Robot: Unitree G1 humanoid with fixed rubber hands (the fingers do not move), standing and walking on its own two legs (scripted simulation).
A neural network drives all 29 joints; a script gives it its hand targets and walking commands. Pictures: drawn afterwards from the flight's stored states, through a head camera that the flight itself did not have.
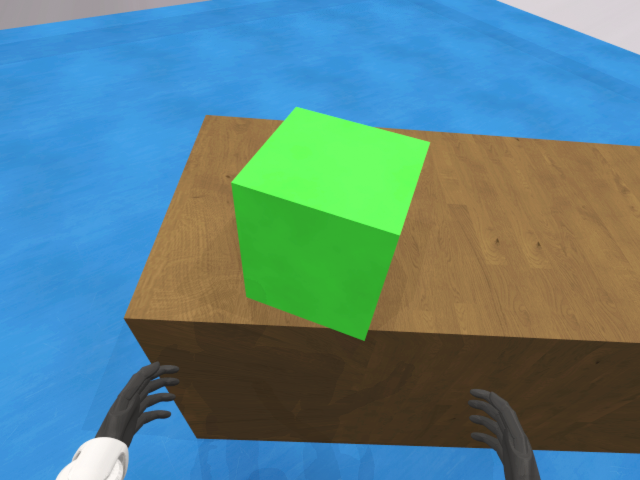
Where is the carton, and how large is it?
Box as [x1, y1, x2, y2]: [231, 107, 429, 340]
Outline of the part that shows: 295,107 231,182 246,296 364,340 429,142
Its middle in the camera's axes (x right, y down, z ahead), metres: +0.02 -0.03 +0.60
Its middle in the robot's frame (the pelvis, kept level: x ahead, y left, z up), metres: +0.47 +0.00 +0.04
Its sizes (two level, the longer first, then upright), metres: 0.210 0.200 0.250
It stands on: a pedestal, 0.69 m high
